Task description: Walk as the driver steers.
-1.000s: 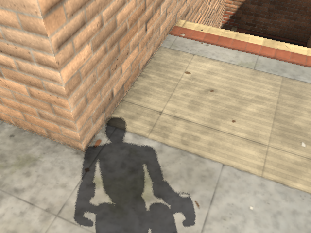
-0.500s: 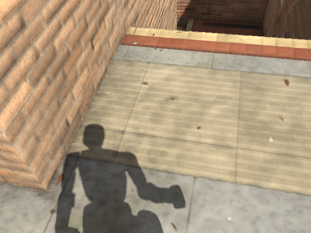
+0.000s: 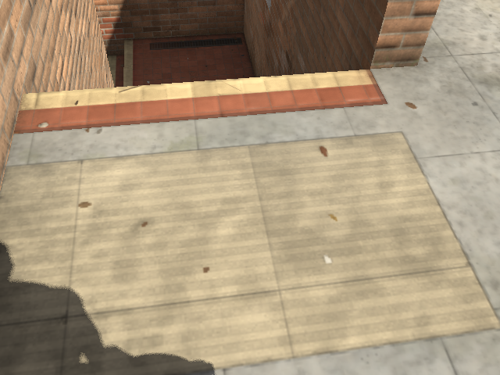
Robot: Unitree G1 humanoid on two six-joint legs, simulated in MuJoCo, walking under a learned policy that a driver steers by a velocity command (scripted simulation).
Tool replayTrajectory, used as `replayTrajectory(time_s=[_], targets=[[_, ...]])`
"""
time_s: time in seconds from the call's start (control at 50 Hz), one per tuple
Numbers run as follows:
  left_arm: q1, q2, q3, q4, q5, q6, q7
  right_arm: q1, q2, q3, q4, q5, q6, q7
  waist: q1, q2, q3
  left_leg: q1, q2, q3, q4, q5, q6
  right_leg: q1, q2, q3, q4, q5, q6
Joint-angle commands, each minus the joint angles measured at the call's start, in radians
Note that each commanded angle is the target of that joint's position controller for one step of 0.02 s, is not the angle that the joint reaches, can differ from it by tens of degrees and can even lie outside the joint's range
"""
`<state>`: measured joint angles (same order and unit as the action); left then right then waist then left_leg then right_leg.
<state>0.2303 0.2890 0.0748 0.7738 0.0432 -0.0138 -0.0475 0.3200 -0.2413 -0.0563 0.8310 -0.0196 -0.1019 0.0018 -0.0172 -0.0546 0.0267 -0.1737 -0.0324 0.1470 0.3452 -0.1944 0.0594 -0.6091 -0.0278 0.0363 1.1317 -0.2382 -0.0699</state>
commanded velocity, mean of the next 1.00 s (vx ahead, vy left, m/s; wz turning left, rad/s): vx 0.50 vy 0.00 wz -0.23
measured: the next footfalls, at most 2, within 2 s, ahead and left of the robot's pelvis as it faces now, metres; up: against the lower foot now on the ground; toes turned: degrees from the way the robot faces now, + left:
right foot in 0.30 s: +0.30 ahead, -0.13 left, +0.00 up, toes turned -13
left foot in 0.84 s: +0.65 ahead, -0.01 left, +0.00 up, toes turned -7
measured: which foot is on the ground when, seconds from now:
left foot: down 0.00-0.30, up 0.32-0.82, down 0.84-1.00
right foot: up 0.00-0.28, down 0.30-0.86, up 0.88-1.00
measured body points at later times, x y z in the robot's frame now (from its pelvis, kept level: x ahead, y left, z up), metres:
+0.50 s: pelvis +0.27 -0.07 +0.00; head +0.30 -0.08 +0.45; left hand +0.38 +0.17 -0.13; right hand +0.29 -0.34 -0.14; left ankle +0.29 +0.08 -0.66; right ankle +0.27 -0.13 -0.74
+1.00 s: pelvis +0.56 -0.06 +0.00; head +0.58 -0.05 +0.44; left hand +0.64 +0.18 -0.15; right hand +0.58 -0.34 -0.13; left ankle +0.61 -0.01 -0.74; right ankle +0.46 -0.18 -0.66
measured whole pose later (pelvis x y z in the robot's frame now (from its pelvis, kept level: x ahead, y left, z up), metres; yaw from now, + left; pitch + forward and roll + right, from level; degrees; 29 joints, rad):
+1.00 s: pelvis +0.56 -0.06 +0.00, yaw -12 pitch -1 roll +0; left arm 0.31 0.24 0.04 0.95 0.03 -0.07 -0.01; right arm 0.25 -0.23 -0.05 0.90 -0.02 -0.07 0.01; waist 0.01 -0.03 0.05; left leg -0.25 -0.05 0.11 0.43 -0.18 0.09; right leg -0.40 -0.02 0.01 1.14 -0.30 -0.08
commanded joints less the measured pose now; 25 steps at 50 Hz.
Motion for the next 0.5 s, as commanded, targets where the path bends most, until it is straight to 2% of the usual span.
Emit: replayTrajectory(time_s=[0.02, 0.08, 0.12, 0.16, 0.2, 0.24, 0.26, 0.28, 0.3, 0.32, 0.34, 0.36, 0.38, 0.4, 0.42, 0.44, 0.46, 0.5], targets=[[-0.020, 0.000, -0.009, -0.073, 0.000, 0.001, -0.016, 0.018, -0.076, -0.011, -0.035, 0.001, -0.024, 0.004, 0.023, 0.118, 0.014, 0.042, 0.291, -0.171, -0.208, 0.204, 0.116, -0.120, -0.048, 0.027, -0.037, 0.104, 0.012], [-0.124, -0.018, -0.023, -0.105, -0.007, -0.005, -0.026, 0.044, -0.083, -0.010, -0.017, 0.001, -0.020, 0.005, 0.005, 0.119, 0.032, 0.051, 0.258, -0.061, -0.196, 0.282, 0.091, -0.095, -0.041, -0.025, -0.211, 0.228, 0.013], [-0.206, -0.025, -0.031, -0.131, -0.008, -0.009, -0.035, 0.073, -0.099, -0.012, -0.005, 0.002, -0.016, -0.001, -0.017, 0.123, 0.046, 0.065, 0.260, -0.017, -0.193, 0.306, 0.080, -0.054, -0.037, -0.074, -0.330, 0.260, 0.003], [-0.264, -0.023, -0.034, -0.153, -0.007, -0.009, -0.041, 0.108, -0.119, -0.015, 0.011, 0.002, -0.008, -0.008, -0.035, 0.124, 0.063, 0.120, 0.278, 0.005, -0.183, 0.332, 0.074, -0.035, -0.030, -0.111, -0.410, 0.226, -0.010], [-0.293, -0.023, -0.036, -0.165, 0.000, -0.010, -0.037, 0.156, -0.126, -0.014, 0.039, 0.000, 0.005, -0.014, -0.045, 0.122, 0.072, 0.186, 0.297, 0.014, -0.148, 0.416, 0.075, -0.007, -0.005, -0.132, -0.479, 0.141, -0.033], [-0.256, -0.014, -0.031, -0.153, 0.008, -0.013, -0.024, 0.175, -0.149, -0.015, 0.063, -0.001, 0.021, -0.019, -0.021, 0.142, 0.042, 0.237, 0.309, 0.040, -0.033, 0.711, 0.070, 0.095, 0.056, -0.164, -0.528, 0.031, -0.069], [-0.180, 0.000, -0.024, -0.128, 0.010, -0.019, -0.017, 0.180, -0.164, -0.015, 0.073, -0.002, 0.029, -0.020, 0.015, 0.152, -0.004, 0.250, 0.311, 0.054, 0.085, 0.848, 0.067, 0.193, 0.093, -0.169, -0.557, -0.004, -0.091], [-0.029, 0.018, -0.012, -0.074, 0.017, -0.031, -0.007, 0.176, -0.167, -0.012, 0.076, 0.003, 0.037, -0.020, 0.082, 0.131, -0.087, 0.203, 0.292, 0.087, 0.267, 0.850, 0.052, 0.388, 0.129, -0.169, -0.638, 0.037, -0.116], [0.139, 0.074, 0.009, -0.020, 0.032, -0.039, 0.008, 0.165, -0.147, -0.002, 0.055, 0.007, 0.036, -0.020, 0.152, 0.089, -0.197, 0.011, 0.269, 0.089, 0.503, 0.606, 0.033, 0.668, 0.028, -0.035, -0.642, 0.011, -0.155], [0.207, 0.189, 0.034, -0.014, 0.031, -0.040, 0.024, 0.213, -0.025, 0.029, -0.014, 0.029, 0.029, 0.005, 0.125, -0.163, -0.346, -0.421, 0.121, 0.091, 0.891, -0.183, -0.024, 1.035, -0.326, 0.481, -0.674, -0.013, -0.289], [0.257, 0.191, 0.040, -0.015, -0.008, -0.026, 0.038, 0.128, -0.131, -0.003, -0.019, 0.024, 0.028, 0.000, 0.164, -0.074, -0.396, -0.515, 0.046, -0.082, 1.054, -0.332, -0.029, 1.011, -0.386, 0.678, -0.793, 0.105, -0.319], [0.183, 0.168, 0.034, 0.002, -0.017, -0.025, 0.047, 0.026, -0.131, -0.005, -0.051, 0.028, 0.022, 0.002, 0.135, -0.019, -0.240, -0.584, 0.104, -0.140, 1.040, -0.219, -0.017, 0.908, -0.327, 0.466, -0.794, 0.233, -0.282], [0.126, 0.114, 0.021, 0.009, -0.023, -0.034, 0.046, 0.007, -0.104, 0.006, -0.049, 0.028, 0.012, 0.004, 0.096, 0.016, -0.141, -0.545, 0.131, -0.146, 0.956, -0.158, -0.012, 0.754, -0.284, 0.356, -0.818, 0.329, -0.247], [0.083, 0.075, 0.009, 0.014, -0.024, -0.042, 0.044, 0.020, -0.094, 0.005, -0.033, 0.016, 0.018, 0.006, 0.049, 0.047, -0.083, -0.485, 0.155, -0.152, 0.876, -0.135, -0.014, 0.644, -0.235, 0.273, -0.848, 0.372, -0.203], [0.052, 0.044, -0.002, 0.019, -0.029, -0.049, 0.043, 0.059, -0.084, 0.007, -0.017, -0.003, 0.037, 0.010, 0.008, 0.036, -0.061, -0.416, 0.162, -0.155, 0.829, -0.128, -0.022, 0.558, -0.198, 0.212, -0.880, 0.382, -0.179], [0.045, 0.029, -0.008, 0.024, -0.029, -0.058, 0.041, 0.087, -0.070, 0.007, 0.000, -0.014, 0.054, 0.014, -0.009, 0.026, -0.058, -0.368, 0.159, -0.152, 0.803, -0.123, -0.028, 0.510, -0.181, 0.182, -0.906, 0.382, -0.172], [0.059, 0.027, -0.009, 0.034, -0.032, -0.068, 0.038, 0.090, -0.063, 0.006, 0.004, -0.019, 0.065, 0.021, -0.016, 0.028, -0.052, -0.360, 0.153, -0.142, 0.787, -0.113, -0.033, 0.494, -0.168, 0.165, -0.927, 0.400, -0.176], [0.085, 0.051, -0.004, 0.060, -0.038, -0.078, 0.037, 0.041, -0.052, 0.005, -0.008, -0.021, 0.073, 0.031, -0.020, 0.017, -0.014, -0.399, 0.158, -0.132, 0.731, -0.050, -0.043, 0.468, -0.154, 0.128, -0.975, 0.373, -0.180]])
Keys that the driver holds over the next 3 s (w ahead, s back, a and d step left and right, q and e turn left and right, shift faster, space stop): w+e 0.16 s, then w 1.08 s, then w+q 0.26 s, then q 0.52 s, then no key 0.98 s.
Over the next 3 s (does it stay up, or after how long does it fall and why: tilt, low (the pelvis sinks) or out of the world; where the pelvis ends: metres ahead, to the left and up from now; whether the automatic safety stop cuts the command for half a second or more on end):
stays up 0.98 -0.17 0.00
